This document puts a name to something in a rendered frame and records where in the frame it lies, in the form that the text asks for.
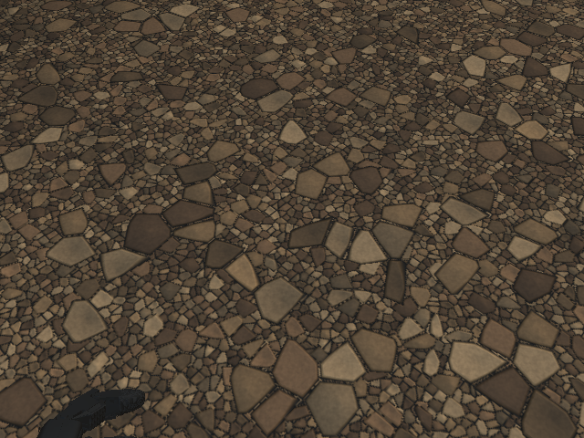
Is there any robot left hand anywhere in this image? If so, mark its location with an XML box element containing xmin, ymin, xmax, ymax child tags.
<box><xmin>37</xmin><ymin>389</ymin><xmax>145</xmax><ymax>438</ymax></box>

